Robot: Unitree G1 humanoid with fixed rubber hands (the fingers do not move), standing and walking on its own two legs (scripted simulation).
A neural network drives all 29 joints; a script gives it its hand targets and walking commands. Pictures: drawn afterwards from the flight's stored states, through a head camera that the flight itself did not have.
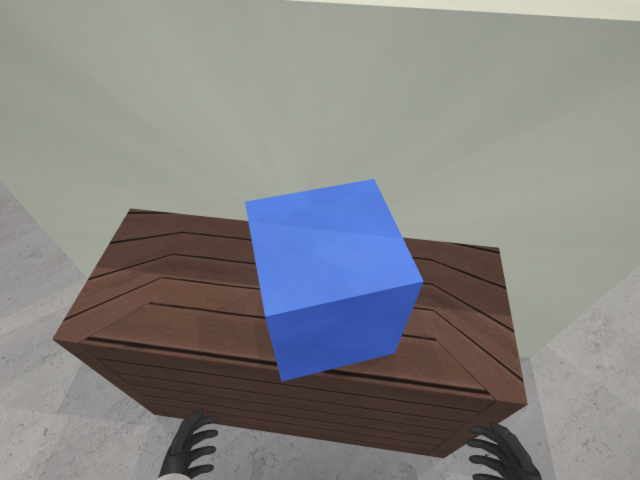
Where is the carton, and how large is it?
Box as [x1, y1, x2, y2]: [245, 179, 423, 381]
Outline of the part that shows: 374,179 245,202 265,317 281,381 393,353 396,348 423,281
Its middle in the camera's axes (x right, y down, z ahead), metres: +0.01 +0.07 +0.65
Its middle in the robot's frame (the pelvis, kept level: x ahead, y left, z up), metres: +0.42 +0.05 -0.09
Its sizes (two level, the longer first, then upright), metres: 0.210 0.200 0.250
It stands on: a pedestal, 0.56 m high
